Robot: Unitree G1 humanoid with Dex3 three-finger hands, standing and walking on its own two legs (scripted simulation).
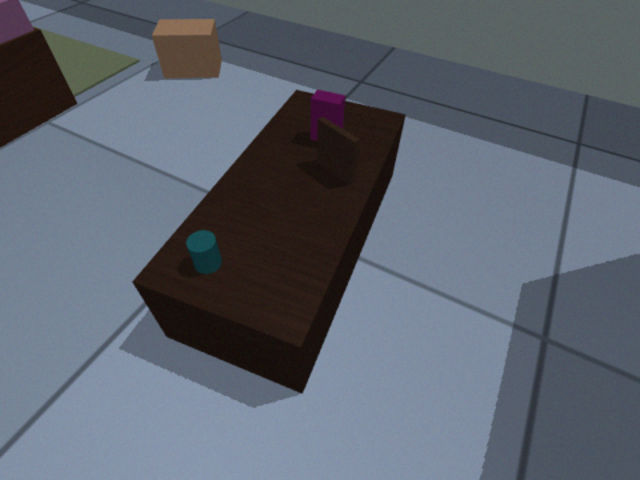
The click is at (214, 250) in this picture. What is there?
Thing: squat round
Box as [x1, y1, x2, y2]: [186, 230, 221, 273]
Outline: 196,231 192,233 186,241 186,245 195,268 199,272 212,272 216,270 221,263 214,235 206,230
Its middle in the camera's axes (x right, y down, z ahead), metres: -0.32 +0.05 +1.08
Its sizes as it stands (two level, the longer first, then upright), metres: 0.078 0.078 0.101
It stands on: a support 0.34 m high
